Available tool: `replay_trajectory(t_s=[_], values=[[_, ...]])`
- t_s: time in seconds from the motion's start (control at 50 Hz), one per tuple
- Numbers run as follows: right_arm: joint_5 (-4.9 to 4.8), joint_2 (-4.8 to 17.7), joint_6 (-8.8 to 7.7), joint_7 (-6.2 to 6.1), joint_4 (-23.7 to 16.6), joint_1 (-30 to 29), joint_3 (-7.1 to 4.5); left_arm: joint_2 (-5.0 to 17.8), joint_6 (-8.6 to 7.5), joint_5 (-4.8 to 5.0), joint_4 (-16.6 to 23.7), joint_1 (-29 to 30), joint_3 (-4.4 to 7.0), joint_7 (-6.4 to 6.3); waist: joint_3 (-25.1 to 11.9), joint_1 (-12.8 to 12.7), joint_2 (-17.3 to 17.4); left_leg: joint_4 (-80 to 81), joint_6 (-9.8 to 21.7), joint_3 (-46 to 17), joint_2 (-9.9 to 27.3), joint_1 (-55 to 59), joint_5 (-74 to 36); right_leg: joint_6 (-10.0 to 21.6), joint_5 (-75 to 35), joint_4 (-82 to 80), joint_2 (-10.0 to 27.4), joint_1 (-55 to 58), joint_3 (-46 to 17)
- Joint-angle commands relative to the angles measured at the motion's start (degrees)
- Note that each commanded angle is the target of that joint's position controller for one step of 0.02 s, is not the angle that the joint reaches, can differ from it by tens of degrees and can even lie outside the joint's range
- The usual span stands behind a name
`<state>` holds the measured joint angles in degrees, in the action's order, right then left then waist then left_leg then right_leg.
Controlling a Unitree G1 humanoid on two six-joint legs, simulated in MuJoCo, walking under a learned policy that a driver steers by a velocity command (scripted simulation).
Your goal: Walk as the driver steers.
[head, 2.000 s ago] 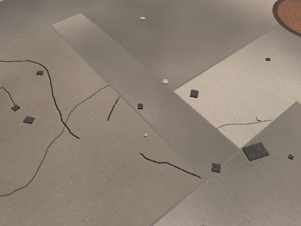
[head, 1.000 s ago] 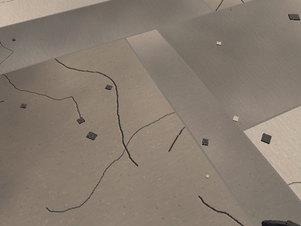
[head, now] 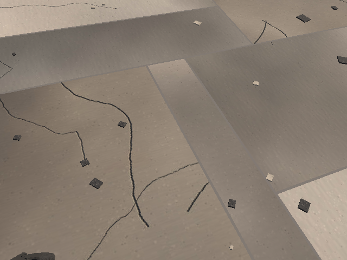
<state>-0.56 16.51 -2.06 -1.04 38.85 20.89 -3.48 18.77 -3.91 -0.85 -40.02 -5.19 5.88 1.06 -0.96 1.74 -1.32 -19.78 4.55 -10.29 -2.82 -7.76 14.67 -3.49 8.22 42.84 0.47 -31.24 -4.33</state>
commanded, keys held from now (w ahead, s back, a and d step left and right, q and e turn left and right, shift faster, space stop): w+e+shift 0.52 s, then w+shift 0.08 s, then w+q+shift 0.40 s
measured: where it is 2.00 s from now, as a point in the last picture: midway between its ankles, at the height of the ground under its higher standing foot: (224, 61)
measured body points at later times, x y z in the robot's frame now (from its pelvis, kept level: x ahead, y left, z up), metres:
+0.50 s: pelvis +0.35 -0.12 -0.02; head +0.37 -0.13 +0.43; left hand +0.42 +0.16 -0.13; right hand +0.46 -0.40 -0.11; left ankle +0.46 +0.03 -0.68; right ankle +0.28 -0.15 -0.75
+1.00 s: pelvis +0.83 -0.25 -0.01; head +0.85 -0.26 +0.44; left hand +1.13 -0.12 -0.06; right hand +0.66 -0.49 -0.14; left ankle +0.77 -0.15 -0.75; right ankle +0.94 -0.45 -0.70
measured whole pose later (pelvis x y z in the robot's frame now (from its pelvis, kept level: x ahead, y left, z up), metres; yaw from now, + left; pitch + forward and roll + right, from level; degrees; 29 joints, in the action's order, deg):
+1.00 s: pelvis +0.83 -0.25 -0.01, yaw -13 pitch +1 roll +2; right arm 0.4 17.4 -3.8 0.6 53.4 32.9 -3.6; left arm 15.3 -4.7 -3.3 -35.3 0.4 -2.3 2.6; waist 0.7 5.5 -0.8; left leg -18.1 5.4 -7.8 -8.6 -2.3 16.2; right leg -0.9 8.0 45.2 4.9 -38.0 -4.9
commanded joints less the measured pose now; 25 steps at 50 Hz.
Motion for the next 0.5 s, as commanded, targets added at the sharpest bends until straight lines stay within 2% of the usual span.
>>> replay_trajectory(t_s=[0.02,0.04,0.08,0.14,0.18,0.2,0.22,0.24,0.26,0.28,0.3,0.32,0.34,0.36,0.38,0.4,0.44,0.46,0.5], values=[[2.53,9.86,-0.54,2.45,-1.13,4.07,-2.64,0.95,2.52,-3.66,2.82,5.62,-1.39,1.64,3.61,4.17,12.97,11.22,6.11,-8.46,8.78,1.77,10.47,-1.02,-2.52,-2.99,0.45,-5.42,6.4],[2.36,9.28,-0.69,2.93,-1.05,4.72,-2.37,2.03,2.96,-2.49,3.57,7.48,-1.36,1.89,4.9,5.09,12.64,12.27,6.3,-8.9,9.96,2.18,11.22,-0.61,-2.71,-3.54,1.23,-6.55,6.72],[2.27,9.48,-1.24,2.8,-0.52,5.75,-2.24,3.53,2.85,-1.46,4.9,10.71,-1.28,2.44,6.89,6.09,11.35,13.86,6.64,-9.21,13.01,5.76,11.66,1.0,-3.08,-4.74,2.45,-10.24,6.72],[2.67,10.88,-2.15,1.37,1.24,6.51,-2.52,4.17,2.24,-1.39,6.31,12.17,-1.5,3.54,9.33,5.57,8.4,15.38,6.33,-6.41,17.1,12.06,8.72,4.54,-0.89,-5.21,2.71,-14.52,5.13],[3.29,11.17,-2.62,0.71,2.49,6.01,-2.53,4.22,2.24,-1.07,6.97,11.28,-1.71,4.01,9.95,4.22,7.99,14.95,5.71,-2.57,18.55,15.07,0.04,7.42,2.14,-4.65,1.85,-14.72,4.83],[3.53,11.22,-2.75,0.61,2.85,4.8,-2.45,4.17,2.35,-0.91,6.99,9.51,-1.86,3.94,9.09,2.69,8.14,13.1,4.97,0.28,18.47,15.46,-10.56,9.14,4.14,-4.76,1.04,-12.08,6.33],[3.49,11.1,-2.91,0.66,2.71,2.09,-2.22,3.91,2.5,-0.7,6.26,5.41,-1.97,3.5,6.6,-0.15,8.14,8.96,3.48,4.84,17.16,13.25,-28.8,11.22,5.93,-6.0,-1.04,-4.03,9.0],[3.18,11.33,-2.98,0.7,2.99,1.6,-2.07,4.32,2.59,-0.67,4.76,-0.29,-1.65,2.81,1.93,-2.84,8.17,0.98,2.74,8.33,16.19,11.47,-51.09,12.85,7.35,-4.93,-4.38,6.26,11.96],[3.02,11.72,-2.6,0.53,3.04,0.65,-2.05,5.39,2.38,-0.65,1.29,-12.16,-0.86,2.13,-4.36,-8.63,6.65,-13.81,1.73,11.9,14.7,7.25,-63.77,14.13,7.65,-5.92,-7.77,20.62,13.29],[3.06,11.34,-2.68,0.06,2.29,-0.56,-1.51,8.86,1.99,-1.1,-2.3,-25.44,0.58,1.39,-10.44,-14.38,1.98,-33.11,0.41,13.95,12.51,-5.97,-55.46,15.68,12.33,-7.5,-4.94,38.84,5.83],[2.32,4.64,-3.52,1.11,-0.94,-0.67,0.44,15.92,1.76,-1.42,-3.0,-28.93,2.18,0.83,-12.82,-11.97,-14.9,-56.36,-2.77,14.23,1.34,-26.03,-13.92,21.87,38.5,-18.9,9.4,48.73,-25.98],[3.7,5.33,-4.48,1.58,-1.87,-2.67,0.8,13.33,1.59,-0.23,-2.29,-23.33,1.22,1.35,-10.68,-8.28,-13.43,-61.91,-2.07,5.13,-2.19,-37.81,6.89,22.9,41.77,-29.84,13.68,48.93,-49.02],[3.71,7.91,-5.05,1.81,-2.99,-8.12,0.59,11.78,1.82,-0.06,-1.84,-19.87,1.21,1.21,-3.91,-8.13,-6.36,-63.2,-1.66,2.8,1.72,-42.06,2.73,22.29,33.92,-28.85,13.15,45.13,-42.63],[3.81,8.13,-5.64,1.98,-2.94,-8.54,1.12,10.92,1.66,0.13,-2.06,-19.79,1.16,0.88,-1.8,-6.74,-0.06,-59.07,-1.76,3.07,4.54,-39.63,-0.65,21.81,25.71,-28.87,11.93,39.06,-35.78],[4.25,7.52,-5.47,1.98,-3.01,-8.82,1.42,9.92,1.47,0.13,-2.17,-18.58,0.84,0.44,0.82,-4.65,2.56,-54.8,-2.39,3.87,6.27,-36.82,-0.85,20.79,20.59,-29.79,9.83,32.72,-30.81],[5.07,6.95,-4.6,2.04,-3.09,-8.25,1.84,8.19,1.19,0.23,-2.5,-17.4,0.08,0.11,2.93,-2.42,2.32,-52.02,-3.55,4.33,7.26,-34.61,-0.27,20.26,17.18,-30.89,7.03,27.48,-27.17],[5.61,6.08,-2.51,2.44,-3.28,-8.26,2.43,7.07,0.33,0.67,-2.8,-17.45,-0.5,-0.06,5.09,-0.84,0.0,-47.71,-5.3,5.73,8.36,-33.48,1.92,20.86,14.1,-32.51,3.92,21.95,-22.82],[5.63,5.84,-1.8,2.61,-4.32,-10.74,2.7,7.13,-0.1,1.0,-2.99,-18.12,-0.58,-0.05,6.68,-1.08,0.15,-44.49,-6.08,7.33,8.56,-33.69,1.58,20.93,11.73,-33.92,2.97,19.16,-21.09],[4.7,5.47,-1.55,3.12,-7.68,-18.93,3.31,7.53,-0.52,1.01,-3.32,-19.43,-0.44,-0.26,9.81,-2.85,0.12,-35.08,-7.7,10.45,7.67,-33.4,-4.01,20.8,3.99,-36.99,1.43,15.07,-19.61]])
